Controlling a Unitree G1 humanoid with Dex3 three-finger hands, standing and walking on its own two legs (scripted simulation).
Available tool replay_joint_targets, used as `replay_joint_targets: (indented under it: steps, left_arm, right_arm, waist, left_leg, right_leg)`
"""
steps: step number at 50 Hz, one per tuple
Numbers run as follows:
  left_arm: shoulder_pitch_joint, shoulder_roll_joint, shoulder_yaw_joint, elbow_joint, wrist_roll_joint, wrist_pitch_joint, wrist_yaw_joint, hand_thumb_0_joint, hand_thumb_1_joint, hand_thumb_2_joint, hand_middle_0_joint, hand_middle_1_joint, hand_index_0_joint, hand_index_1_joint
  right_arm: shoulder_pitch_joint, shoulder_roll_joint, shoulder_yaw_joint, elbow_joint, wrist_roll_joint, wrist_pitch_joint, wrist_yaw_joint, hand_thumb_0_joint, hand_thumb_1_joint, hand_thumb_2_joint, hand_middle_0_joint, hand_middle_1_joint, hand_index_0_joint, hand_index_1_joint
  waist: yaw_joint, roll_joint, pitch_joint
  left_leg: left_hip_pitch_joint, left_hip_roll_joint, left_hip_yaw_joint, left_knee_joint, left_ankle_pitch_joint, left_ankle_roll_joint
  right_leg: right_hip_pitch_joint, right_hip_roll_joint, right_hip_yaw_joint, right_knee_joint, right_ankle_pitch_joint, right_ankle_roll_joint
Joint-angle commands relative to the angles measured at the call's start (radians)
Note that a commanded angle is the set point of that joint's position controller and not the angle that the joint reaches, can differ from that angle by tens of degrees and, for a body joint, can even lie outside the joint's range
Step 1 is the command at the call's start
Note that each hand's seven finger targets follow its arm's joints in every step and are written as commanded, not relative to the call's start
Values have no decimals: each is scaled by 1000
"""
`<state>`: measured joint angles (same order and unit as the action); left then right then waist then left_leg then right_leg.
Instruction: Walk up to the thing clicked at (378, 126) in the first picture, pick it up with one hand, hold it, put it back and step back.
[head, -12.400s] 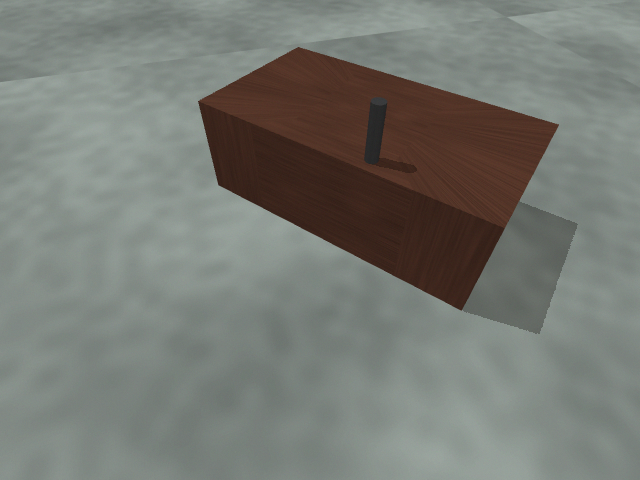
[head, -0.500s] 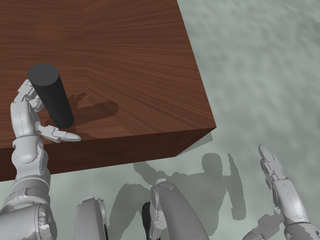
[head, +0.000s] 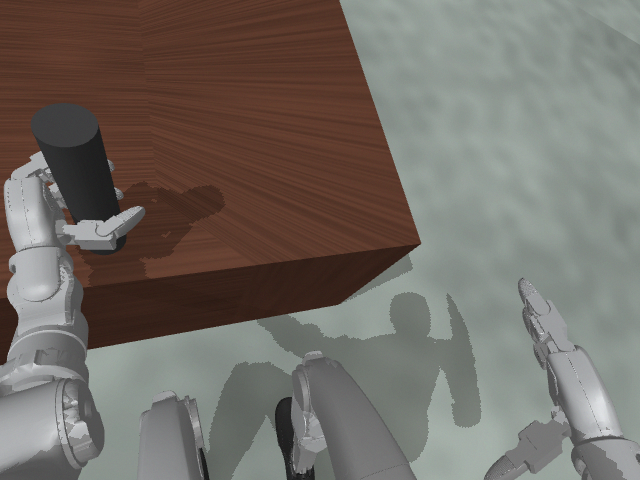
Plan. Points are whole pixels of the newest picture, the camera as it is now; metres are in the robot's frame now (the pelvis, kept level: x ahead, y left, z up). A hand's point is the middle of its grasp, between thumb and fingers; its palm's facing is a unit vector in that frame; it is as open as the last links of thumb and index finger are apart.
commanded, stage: settle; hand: left
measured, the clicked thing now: (89, 193) +0.49 +0.17 -0.03
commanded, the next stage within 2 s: lift in 0.74 s
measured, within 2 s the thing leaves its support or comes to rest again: leaves its support in 0.08 s
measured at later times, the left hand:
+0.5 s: hand (71, 168) +0.50 +0.17 +0.01, palm faces +0.09 -1.00 +0.00, open 7.7 cm
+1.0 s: hand (73, 155) +0.49 +0.17 +0.04, palm faces +0.09 -1.00 -0.01, open 7.7 cm
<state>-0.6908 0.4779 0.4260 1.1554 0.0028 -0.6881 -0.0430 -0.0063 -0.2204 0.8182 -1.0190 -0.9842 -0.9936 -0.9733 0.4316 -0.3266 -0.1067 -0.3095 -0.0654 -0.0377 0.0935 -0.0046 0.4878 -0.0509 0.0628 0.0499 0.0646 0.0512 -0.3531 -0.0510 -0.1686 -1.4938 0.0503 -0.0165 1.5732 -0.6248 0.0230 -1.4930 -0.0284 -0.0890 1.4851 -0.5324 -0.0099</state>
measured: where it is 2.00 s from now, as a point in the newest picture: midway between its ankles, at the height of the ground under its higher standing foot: outside the picture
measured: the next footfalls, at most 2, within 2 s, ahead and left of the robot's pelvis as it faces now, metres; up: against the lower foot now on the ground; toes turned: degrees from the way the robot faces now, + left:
none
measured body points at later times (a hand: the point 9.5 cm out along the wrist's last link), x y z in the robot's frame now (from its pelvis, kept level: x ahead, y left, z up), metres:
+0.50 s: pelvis +0.01 +0.01 +0.04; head +0.17 +0.06 +0.45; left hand +0.49 +0.23 +0.01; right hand +0.18 -0.26 +0.09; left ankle +0.04 +0.11 -0.55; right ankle +0.07 -0.12 -0.55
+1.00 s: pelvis +0.02 +0.00 +0.05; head +0.16 +0.04 +0.48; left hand +0.48 +0.22 +0.04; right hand +0.18 -0.27 +0.09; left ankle +0.04 +0.11 -0.55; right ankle +0.07 -0.12 -0.55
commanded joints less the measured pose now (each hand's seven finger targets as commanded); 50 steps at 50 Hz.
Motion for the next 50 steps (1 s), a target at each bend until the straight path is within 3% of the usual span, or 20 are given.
replay_joint_targets:
  steps: [1, 3, 4, 6, 9, 11, 15, 20, 21, 25, 28, 30, 32, 36, 40, 42, 43, 47, 49, 50]
  left_arm:
    - [-395, 180, -23, -292, -11, -54, 13, 0, 325, 1212, -1294, -1298, -1277, -1326]
    - [-389, 195, -25, -326, -13, -41, 10, 0, 361, 1247, -1326, -1335, -1310, -1363]
    - [-397, 191, -27, -329, -20, -33, 10, 0, 366, 1254, -1328, -1340, -1311, -1369]
    - [-413, 166, -44, -339, -30, -18, 12, 0, 375, 1276, -1319, -1354, -1304, -1381]
    - [-391, 162, -37, -304, -36, 5, 23, 0, 323, 1274, -1330, -1369, -1316, -1397]
    - [-377, 143, -45, -271, -35, 12, 24, 0, 266, 1270, -1340, -1382, -1329, -1408]
    - [-356, 123, -35, -194, -37, 15, 23, 0, 258, 1295, -1360, -1422, -1357, -1442]
    - [-346, 122, -22, -184, -44, 5, 4, 0, 251, 1321, -1399, -1468, -1403, -1484]
    - [-349, 111, -39, -198, -43, 1, 0, 0, 235, 1329, -1400, -1472, -1402, -1489]
    - [-394, 129, -37, -254, -54, -10, -11, 0, 261, 1352, -1412, -1487, -1415, -1505]
    - [-408, 121, -53, -278, -43, -12, -4, 0, 225, 1362, -1402, -1488, -1401, -1510]
    - [-418, 141, -48, -317, -41, -16, 8, 0, 239, 1368, -1404, -1484, -1400, -1509]
    - [-409, 110, -68, -304, -46, -11, 10, 0, 229, 1370, -1389, -1478, -1385, -1503]
    - [-423, 122, -66, -331, -45, -4, 14, 0, 229, 1372, -1401, -1487, -1397, -1512]
    - [-361, 85, -68, -233, -44, 16, 20, 0, 218, 1399, -1402, -1504, -1400, -1528]
    - [-369, 97, -53, -239, -51, 15, 18, 0, 231, 1414, -1407, -1520, -1409, -1542]
    - [-357, 101, -47, -219, -54, 18, 16, 0, 282, 1334, -1419, -1518, -1439, -1517]
    - [-333, 109, -41, -259, -58, 15, 1, 0, 283, 1341, -1409, -1526, -1433, -1522]
    - [-343, 82, -54, -298, -69, 11, -10, 0, 273, 1343, -1418, -1535, -1443, -1531]
    - [-353, 104, -46, -333, -73, 8, -14, 0, 271, 1354, -1417, -1540, -1440, -1537]
  right_arm:
    - [70, -157, -132, -162, 7, -37, -22, 0, 510, -60, 49, 50, 49, 50]
    - [70, -155, -128, -181, 8, -37, -23, 0, 506, -62, 49, 50, 49, 50]
    - [81, -145, -112, -164, 10, -35, -23, 0, 508, -62, 49, 50, 49, 50]
    - [72, -147, -120, -105, 9, -29, -28, 0, 513, -61, 50, 50, 49, 50]
    - [44, -164, -134, -106, 12, -29, -36, 0, 515, -60, 49, 50, 49, 50]
    - [49, -137, -105, -106, 10, -27, -37, 0, 515, -60, 49, 50, 49, 50]
    - [34, -136, -99, -101, 13, -28, -42, 0, 526, -56, 49, 50, 49, 50]
    - [50, -132, -93, -100, 15, -29, -41, 0, 528, -54, 49, 50, 49, 50]
    - [56, -133, -93, -99, 15, -28, -38, 0, 526, -55, 49, 50, 49, 50]
    - [68, -135, -94, -82, 13, -29, -41, 0, 529, -55, 49, 50, 49, 50]
    - [53, -128, -82, -68, 6, -25, -39, 0, 529, -57, 49, 50, 49, 50]
    - [67, -127, -85, -47, 3, -19, -39, 0, 523, -58, 49, 50, 49, 50]
    - [59, -127, -80, -40, 0, -18, -39, 0, 528, -58, 49, 50, 49, 50]
    - [46, -128, -75, -38, -2, -13, -39, 0, 532, -56, 49, 50, 49, 50]
    - [50, -118, -70, -16, 0, -3, -40, 0, 536, -55, 49, 50, 49, 50]
    - [30, -116, -64, -13, 3, -8, -43, 0, 541, -54, 49, 50, 49, 50]
    - [30, -125, -75, -4, 3, -7, -45, 0, 523, -56, 49, 49, 49, 49]
    - [21, -156, -111, -66, 11, -9, -53, 0, 525, -56, 49, 50, 49, 50]
    - [37, -136, -102, -58, 14, -7, -53, 0, 523, -56, 49, 50, 49, 50]
    - [30, -145, -105, -81, 17, -10, -57, 0, 525, -56, 49, 50, 49, 50]
  waist:
    - [39, 391, -611]
    - [37, 396, -635]
    - [47, 389, -619]
    - [51, 421, -582]
    - [54, 369, -549]
    - [48, 321, -526]
    - [47, 215, -471]
    - [63, 194, -505]
    - [63, 222, -520]
    - [63, 269, -561]
    - [81, 311, -547]
    - [83, 328, -568]
    - [83, 340, -549]
    - [92, 334, -569]
    - [82, 268, -504]
    - [86, 235, -488]
    - [88, 222, -481]
    - [99, 190, -552]
    - [107, 188, -549]
    - [114, 204, -581]
  left_leg:
    - [533, -38, -55, -237, 336, -32]
    - [542, -38, -48, -244, 327, -29]
    - [551, -37, -49, -253, 325, -31]
    - [584, -33, -56, -269, 343, -36]
    - [590, -26, -66, -292, 354, -35]
    - [538, -32, -48, -286, 335, -23]
    - [469, -38, -45, -308, 292, -12]
    - [484, -42, -43, -329, 327, -13]
    - [526, -38, -45, -335, 358, -18]
    - [592, -38, -45, -335, 410, -24]
    - [651, -33, -55, -355, 417, -36]
    - [677, -30, -55, -355, 432, -38]
    - [699, -26, -61, -368, 447, -43]
    - [730, -22, -67, -369, 487, -46]
    - [656, -28, -54, -376, 432, -32]
    - [590, -36, -44, -384, 372, -23]
    - [586, -37, -43, -385, 371, -20]
    - [613, -41, -35, -393, 398, -17]
    - [605, -45, -29, -401, 392, -18]
    - [630, -46, -27, -405, 409, -19]
  right_leg:
    - [334, 51, 53, -164, 247, -32]
    - [389, 47, 66, -187, 248, -27]
    - [387, 49, 63, -190, 242, -28]
    - [337, 51, 51, -190, 238, -32]
    - [347, 55, 38, -205, 248, -32]
    - [397, 50, 58, -232, 259, -26]
    - [447, 51, 59, -266, 254, -16]
    - [487, 54, 49, -264, 290, -20]
    - [481, 56, 45, -262, 299, -24]
    - [486, 54, 47, -266, 332, -26]
    - [440, 55, 41, -268, 301, -31]
    - [445, 56, 40, -273, 301, -31]
    - [437, 57, 37, -279, 300, -33]
    - [441, 58, 35, -280, 317, -33]
    - [480, 55, 41, -308, 315, -28]
    - [523, 51, 51, -318, 306, -22]
    - [528, 51, 52, -321, 309, -21]
    - [601, 50, 60, -333, 346, -18]
    - [627, 49, 63, -340, 353, -17]
    - [648, 46, 68, -344, 368, -18]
